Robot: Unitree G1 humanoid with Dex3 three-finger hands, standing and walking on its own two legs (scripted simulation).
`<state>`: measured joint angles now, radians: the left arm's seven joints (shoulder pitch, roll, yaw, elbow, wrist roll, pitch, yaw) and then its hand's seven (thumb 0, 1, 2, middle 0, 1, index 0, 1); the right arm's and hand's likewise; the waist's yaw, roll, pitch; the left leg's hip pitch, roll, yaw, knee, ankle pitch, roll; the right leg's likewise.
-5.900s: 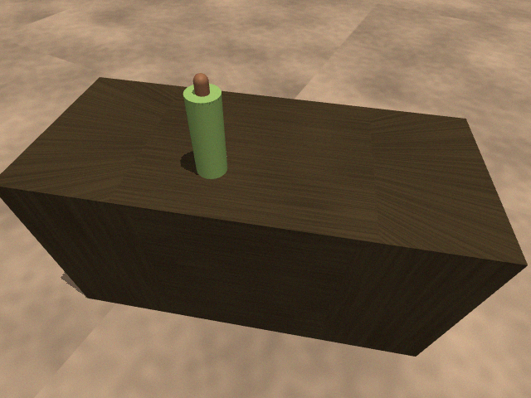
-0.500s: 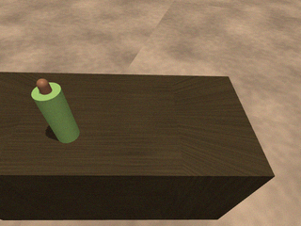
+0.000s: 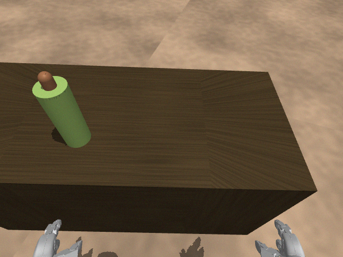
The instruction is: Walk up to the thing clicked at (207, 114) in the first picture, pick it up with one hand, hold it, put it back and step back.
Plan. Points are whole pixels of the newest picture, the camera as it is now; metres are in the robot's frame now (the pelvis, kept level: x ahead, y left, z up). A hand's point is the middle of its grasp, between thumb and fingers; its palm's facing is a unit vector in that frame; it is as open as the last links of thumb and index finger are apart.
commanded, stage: rise first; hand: left
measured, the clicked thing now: (63, 110) +0.50 +0.31 +0.01
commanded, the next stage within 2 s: go down in 1.20 s
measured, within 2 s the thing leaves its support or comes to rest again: neither
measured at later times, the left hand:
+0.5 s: hand (43, 230) +0.20 +0.28 -0.04, palm faces +0.33 -0.86 -0.39, open 17.1 cm
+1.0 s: hand (25, 232) +0.19 +0.29 +0.00, palm faces +0.39 -0.82 -0.41, open 17.4 cm
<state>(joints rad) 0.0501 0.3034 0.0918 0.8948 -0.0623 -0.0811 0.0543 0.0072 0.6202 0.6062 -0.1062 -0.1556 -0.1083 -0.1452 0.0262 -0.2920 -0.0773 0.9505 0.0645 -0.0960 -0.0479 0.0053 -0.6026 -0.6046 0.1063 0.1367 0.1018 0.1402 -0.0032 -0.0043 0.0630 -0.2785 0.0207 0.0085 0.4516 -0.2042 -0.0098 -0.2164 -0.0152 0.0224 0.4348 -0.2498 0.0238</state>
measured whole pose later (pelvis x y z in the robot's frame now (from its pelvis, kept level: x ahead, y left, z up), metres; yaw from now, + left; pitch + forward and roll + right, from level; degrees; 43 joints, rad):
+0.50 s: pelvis +0.02 -0.01 +0.00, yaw +1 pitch +0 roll +0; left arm 0.29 0.32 0.24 0.40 -0.04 -0.07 0.08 -0.01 -0.43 0.04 -0.04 -0.05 -0.05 -0.03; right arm 0.25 -0.24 -0.08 0.58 0.03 -0.08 -0.07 -0.01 0.49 -0.04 0.06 0.05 0.06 0.05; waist 0.02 0.01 0.01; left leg -0.20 0.01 0.00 0.42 -0.23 -0.02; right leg -0.14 -0.02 0.01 0.41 -0.28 0.02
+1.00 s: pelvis +0.01 -0.01 +0.00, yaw +1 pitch -2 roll +0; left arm 0.33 0.34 0.30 0.28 -0.04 -0.11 0.06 -0.01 -0.53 0.03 -0.05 -0.06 -0.06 -0.05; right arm 0.24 -0.23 -0.08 0.63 0.01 -0.06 -0.06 -0.01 0.53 -0.04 0.06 0.05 0.05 0.05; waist 0.04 0.02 0.03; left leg -0.17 0.02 -0.02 0.41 -0.21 -0.03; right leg -0.11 -0.02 0.00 0.41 -0.27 0.01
